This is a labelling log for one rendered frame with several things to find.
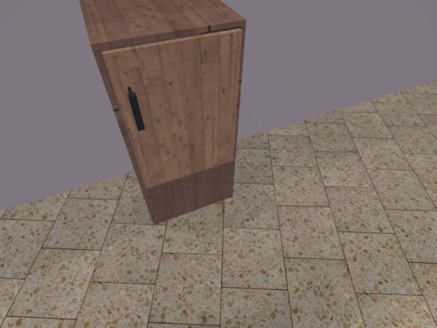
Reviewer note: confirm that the cupboard door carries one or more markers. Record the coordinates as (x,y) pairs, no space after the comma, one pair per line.
(187,91)

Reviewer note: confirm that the handle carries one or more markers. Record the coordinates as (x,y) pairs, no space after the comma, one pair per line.
(135,109)

